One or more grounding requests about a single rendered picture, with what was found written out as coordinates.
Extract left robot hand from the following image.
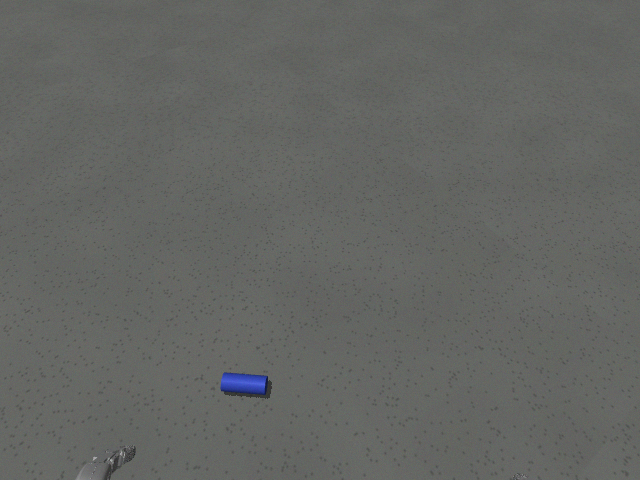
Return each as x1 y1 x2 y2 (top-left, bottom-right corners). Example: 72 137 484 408
75 445 136 480

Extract can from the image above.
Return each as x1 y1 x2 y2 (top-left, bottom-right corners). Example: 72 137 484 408
221 372 268 395

